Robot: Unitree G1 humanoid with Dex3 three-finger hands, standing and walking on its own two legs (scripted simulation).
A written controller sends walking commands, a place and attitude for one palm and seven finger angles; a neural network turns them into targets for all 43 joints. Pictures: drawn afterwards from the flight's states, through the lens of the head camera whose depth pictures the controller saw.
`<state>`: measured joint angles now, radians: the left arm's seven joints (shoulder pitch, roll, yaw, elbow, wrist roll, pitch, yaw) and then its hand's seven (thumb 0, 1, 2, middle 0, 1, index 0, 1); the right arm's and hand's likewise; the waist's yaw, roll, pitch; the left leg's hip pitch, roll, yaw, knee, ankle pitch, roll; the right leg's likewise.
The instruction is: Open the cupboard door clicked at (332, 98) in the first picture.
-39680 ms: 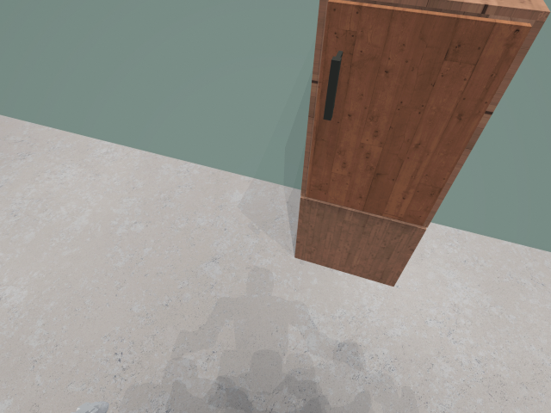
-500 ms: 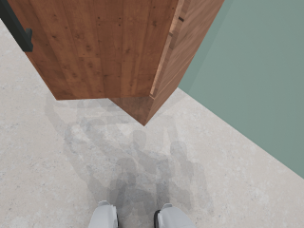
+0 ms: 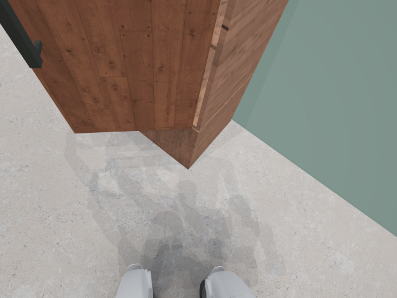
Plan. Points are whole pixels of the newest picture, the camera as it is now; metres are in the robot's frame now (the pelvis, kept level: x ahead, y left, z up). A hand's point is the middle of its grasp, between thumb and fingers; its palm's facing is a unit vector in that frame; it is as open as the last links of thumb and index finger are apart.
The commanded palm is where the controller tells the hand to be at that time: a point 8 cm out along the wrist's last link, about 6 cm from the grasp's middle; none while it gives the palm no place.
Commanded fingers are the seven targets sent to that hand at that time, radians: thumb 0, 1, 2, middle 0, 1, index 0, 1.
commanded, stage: move the hooked fingers beside the handle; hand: left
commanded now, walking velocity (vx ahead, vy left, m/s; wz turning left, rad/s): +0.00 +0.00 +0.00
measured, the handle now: (17, 21) +0.58 +0.26 +0.13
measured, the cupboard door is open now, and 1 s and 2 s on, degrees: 45 45 45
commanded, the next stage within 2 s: slide the fingers in behind the handle in 0.22 s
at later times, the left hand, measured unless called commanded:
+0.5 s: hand out of the picture +0.52 +0.31 +0.14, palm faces +0.02 -1.00 +0.01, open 14.0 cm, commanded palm +0.52 +0.34 +0.13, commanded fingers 0.00 -0.50 0.30 -0.30 -1.20 -0.30 -1.20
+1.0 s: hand out of the picture +0.52 +0.28 +0.14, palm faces +0.02 -1.00 +0.02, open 14.0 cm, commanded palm +0.51 +0.31 +0.13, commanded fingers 0.00 -0.50 0.30 -0.30 -1.20 -0.30 -1.20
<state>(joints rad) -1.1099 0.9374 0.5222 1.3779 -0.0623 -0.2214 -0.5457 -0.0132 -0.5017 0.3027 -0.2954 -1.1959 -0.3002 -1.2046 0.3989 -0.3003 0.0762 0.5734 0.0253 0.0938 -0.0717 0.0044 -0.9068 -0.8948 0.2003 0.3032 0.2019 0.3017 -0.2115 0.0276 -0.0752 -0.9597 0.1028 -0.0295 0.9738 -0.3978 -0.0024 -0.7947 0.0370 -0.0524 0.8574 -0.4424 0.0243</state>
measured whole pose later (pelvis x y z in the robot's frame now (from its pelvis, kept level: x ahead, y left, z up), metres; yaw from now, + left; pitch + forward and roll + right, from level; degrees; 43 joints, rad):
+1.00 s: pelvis +0.00 +0.01 +0.00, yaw +0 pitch +21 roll -5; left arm -1.05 0.78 0.49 1.28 -0.08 -0.23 -0.44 -0.01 -0.50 0.30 -0.29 -1.20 -0.30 -1.20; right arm 0.43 -0.28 0.05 0.60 0.00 0.08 -0.03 0.00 -0.91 -0.89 0.20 0.30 0.20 0.30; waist -0.20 0.03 -0.10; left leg -0.93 0.09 -0.02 0.96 -0.40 0.01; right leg -0.77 0.03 -0.04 0.84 -0.44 0.04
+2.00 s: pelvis +0.00 +0.00 +0.00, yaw +0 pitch +21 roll -4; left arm -1.06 0.74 0.47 1.31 -0.08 -0.26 -0.38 -0.01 -0.50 0.30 -0.30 -1.20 -0.30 -1.20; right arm 0.42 -0.28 0.04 0.62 0.01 0.07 -0.03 0.01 -0.91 -0.89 0.20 0.30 0.20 0.30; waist -0.21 0.03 -0.09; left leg -0.92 0.10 -0.02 0.95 -0.39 -0.01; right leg -0.77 0.03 -0.03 0.85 -0.44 0.02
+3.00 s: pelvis +0.01 -0.01 +0.00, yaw -1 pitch +21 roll -4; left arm -1.03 0.73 0.49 1.26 -0.07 -0.25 -0.37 0.01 0.80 0.84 -0.37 -1.35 -0.40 -1.35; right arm 0.45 -0.28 0.03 0.62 0.00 0.07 -0.03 0.01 -0.91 -0.89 0.20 0.30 0.20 0.30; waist -0.22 0.04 -0.10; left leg -0.92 0.10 -0.01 0.94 -0.39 -0.01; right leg -0.77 0.04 -0.03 0.84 -0.44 0.02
